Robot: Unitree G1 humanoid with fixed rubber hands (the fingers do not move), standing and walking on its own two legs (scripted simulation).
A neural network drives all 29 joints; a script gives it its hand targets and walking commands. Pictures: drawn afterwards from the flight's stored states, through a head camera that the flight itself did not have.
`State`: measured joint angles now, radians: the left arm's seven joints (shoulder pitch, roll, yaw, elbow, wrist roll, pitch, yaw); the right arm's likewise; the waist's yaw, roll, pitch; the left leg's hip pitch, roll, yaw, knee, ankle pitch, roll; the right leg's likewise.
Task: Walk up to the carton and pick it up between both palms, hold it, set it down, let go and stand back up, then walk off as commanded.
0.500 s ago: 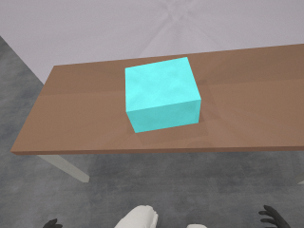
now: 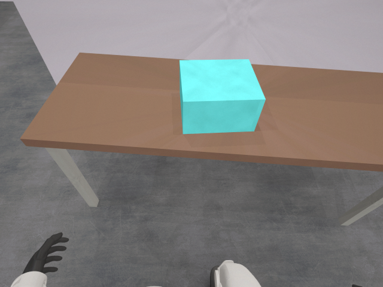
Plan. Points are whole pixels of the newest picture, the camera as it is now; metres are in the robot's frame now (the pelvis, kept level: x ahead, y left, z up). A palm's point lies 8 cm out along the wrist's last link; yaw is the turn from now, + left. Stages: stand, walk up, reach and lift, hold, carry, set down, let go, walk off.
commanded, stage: walk off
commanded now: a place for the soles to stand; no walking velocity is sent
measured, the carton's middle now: (216, 95) +0.71 -0.10 -0.06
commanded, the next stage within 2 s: none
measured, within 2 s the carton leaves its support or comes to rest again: neither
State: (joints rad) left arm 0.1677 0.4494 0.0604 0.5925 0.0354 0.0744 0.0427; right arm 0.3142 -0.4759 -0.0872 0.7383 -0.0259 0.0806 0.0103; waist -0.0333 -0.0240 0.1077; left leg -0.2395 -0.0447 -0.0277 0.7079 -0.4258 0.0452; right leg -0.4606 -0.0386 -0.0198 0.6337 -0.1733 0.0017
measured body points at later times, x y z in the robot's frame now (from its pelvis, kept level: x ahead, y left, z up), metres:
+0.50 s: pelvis -0.14 +0.05 +0.01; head -0.10 +0.04 +0.46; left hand -0.08 +0.39 -0.09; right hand -0.02 -0.28 -0.07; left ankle -0.01 +0.10 -0.71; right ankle -0.18 -0.06 -0.71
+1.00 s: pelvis -0.27 +0.08 +0.00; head -0.22 +0.09 +0.45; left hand -0.08 +0.37 -0.09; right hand -0.23 -0.27 -0.08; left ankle -0.28 +0.23 -0.71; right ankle -0.29 -0.07 -0.64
